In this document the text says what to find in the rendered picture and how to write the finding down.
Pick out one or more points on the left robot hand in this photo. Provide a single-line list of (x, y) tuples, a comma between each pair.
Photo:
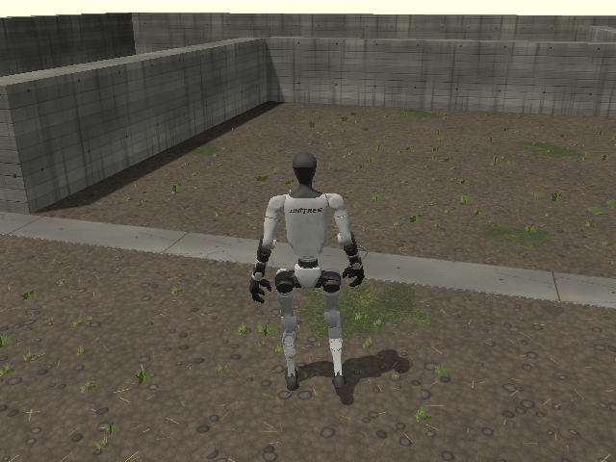
[(255, 290)]

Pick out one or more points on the robot left upper arm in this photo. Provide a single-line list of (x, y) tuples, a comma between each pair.
[(276, 204)]

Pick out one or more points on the right robot hand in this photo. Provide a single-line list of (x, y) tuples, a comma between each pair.
[(354, 272)]

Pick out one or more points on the robot thigh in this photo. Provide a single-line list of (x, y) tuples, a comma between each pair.
[(331, 286), (285, 288)]

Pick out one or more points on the left robot thigh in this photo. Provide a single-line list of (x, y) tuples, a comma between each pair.
[(285, 288)]

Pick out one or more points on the right robot thigh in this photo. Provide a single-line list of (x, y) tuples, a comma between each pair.
[(331, 286)]

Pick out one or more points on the robot left forearm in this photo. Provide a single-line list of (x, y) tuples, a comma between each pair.
[(261, 262)]

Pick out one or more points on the robot right upper arm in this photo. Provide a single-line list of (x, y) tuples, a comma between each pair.
[(336, 202)]

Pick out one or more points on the robot right forearm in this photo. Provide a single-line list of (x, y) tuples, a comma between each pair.
[(353, 254)]

